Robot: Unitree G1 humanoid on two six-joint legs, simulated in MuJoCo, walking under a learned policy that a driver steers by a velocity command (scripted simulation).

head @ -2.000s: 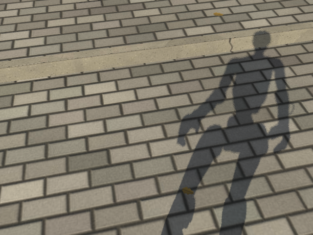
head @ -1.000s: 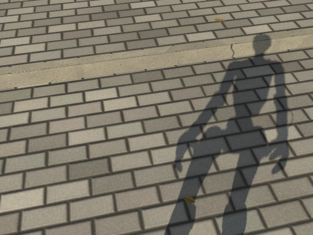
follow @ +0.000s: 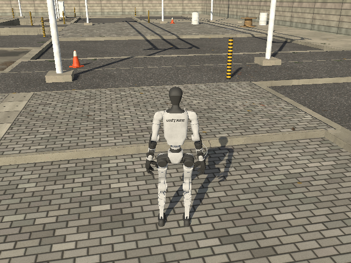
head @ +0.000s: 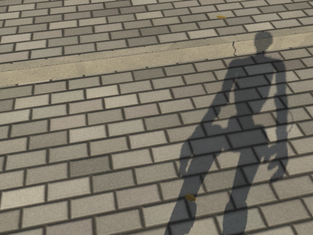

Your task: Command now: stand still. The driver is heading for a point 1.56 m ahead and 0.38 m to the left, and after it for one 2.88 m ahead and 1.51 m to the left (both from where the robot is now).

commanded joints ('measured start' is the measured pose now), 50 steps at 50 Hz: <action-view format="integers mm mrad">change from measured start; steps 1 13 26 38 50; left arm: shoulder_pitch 61 101 14 -151 -67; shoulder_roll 90 115 57 69 146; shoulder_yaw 15 31 30 33 69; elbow -16 -9 -135 -146 -107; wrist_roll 0 -15 -14 -18 -7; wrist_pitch -5 -1 -71 -35 -93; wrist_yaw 3 11 -9 -17 -20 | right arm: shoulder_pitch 70 96 412 144 -9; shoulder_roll -88 -77 -241 -159 -125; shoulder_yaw -14 -19 -82 -24 -59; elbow -12 -8 9 -57 -139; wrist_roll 0 11 1 -8 26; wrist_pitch -4 -3 -88 -65 -83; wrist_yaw -3 -7 42 14 39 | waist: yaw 0 8 -125 -9 1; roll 0 -37 349 121 -102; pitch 23 45 -29 -40 -4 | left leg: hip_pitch -23 -87 335 93 -449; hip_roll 6 -51 358 167 74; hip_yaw -3 55 -562 -38 -50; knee -70 7 -259 -141 626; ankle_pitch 128 -261 179 836 -202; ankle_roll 22 47 277 174 96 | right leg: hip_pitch -16 -55 -535 -199 14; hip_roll -38 -36 63 -29 -324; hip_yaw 39 62 -21 -24 451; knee -89 -111 535 173 -337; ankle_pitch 138 -355 -302 95 -295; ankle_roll -19 -61 1 11 -216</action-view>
